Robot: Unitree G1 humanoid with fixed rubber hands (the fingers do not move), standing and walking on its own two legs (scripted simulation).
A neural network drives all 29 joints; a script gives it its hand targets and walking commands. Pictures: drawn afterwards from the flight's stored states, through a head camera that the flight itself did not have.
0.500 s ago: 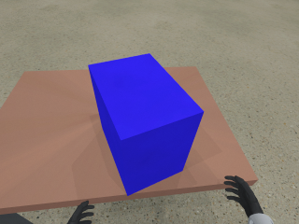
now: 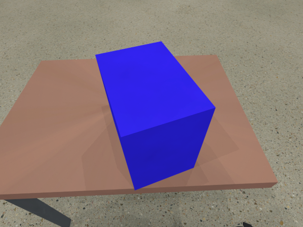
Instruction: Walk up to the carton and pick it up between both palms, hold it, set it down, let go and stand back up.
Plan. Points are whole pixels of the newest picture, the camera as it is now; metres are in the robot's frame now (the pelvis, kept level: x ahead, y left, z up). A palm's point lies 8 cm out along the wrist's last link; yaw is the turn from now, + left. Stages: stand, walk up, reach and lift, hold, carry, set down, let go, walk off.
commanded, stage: stand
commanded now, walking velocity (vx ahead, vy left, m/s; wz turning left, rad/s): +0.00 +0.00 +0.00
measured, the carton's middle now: (148, 115) +0.41 +0.03 +0.06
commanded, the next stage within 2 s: none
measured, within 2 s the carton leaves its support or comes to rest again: neither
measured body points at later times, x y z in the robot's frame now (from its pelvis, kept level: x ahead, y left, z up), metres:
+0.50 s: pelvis +0.01 +0.00 +0.00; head +0.01 +0.00 +0.45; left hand +0.10 +0.23 -0.13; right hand +0.06 -0.26 -0.12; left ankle +0.00 +0.10 -0.74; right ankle +0.01 -0.11 -0.74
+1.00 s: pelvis +0.00 +0.00 +0.00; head +0.00 -0.01 +0.45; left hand +0.04 +0.25 -0.14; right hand +0.02 -0.25 -0.14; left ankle +0.00 +0.10 -0.74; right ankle +0.01 -0.11 -0.74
